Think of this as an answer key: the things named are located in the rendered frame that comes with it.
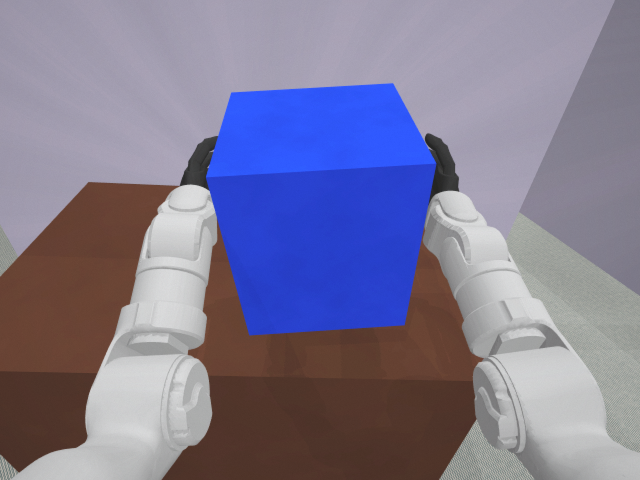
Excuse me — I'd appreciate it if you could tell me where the robot right hand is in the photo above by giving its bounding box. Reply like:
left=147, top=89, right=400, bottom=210
left=425, top=133, right=459, bottom=206

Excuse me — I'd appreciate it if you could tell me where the pedestal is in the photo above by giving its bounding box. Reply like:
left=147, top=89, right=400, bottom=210
left=0, top=182, right=484, bottom=480

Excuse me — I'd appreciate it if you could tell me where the left robot forearm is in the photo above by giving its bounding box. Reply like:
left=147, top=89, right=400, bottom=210
left=85, top=185, right=217, bottom=435

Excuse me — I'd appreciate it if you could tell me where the robot right upper arm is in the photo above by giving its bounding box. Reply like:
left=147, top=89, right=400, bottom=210
left=473, top=346, right=640, bottom=480

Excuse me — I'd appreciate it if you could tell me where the robot left upper arm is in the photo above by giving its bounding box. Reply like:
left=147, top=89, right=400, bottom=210
left=10, top=354, right=212, bottom=480

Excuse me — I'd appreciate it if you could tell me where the carton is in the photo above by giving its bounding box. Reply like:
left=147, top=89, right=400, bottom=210
left=206, top=83, right=436, bottom=335

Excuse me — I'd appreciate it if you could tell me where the right robot forearm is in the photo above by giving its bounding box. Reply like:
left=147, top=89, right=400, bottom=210
left=423, top=191, right=607, bottom=428

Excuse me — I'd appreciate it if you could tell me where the robot left hand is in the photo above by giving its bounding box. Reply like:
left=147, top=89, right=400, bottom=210
left=179, top=136, right=218, bottom=190

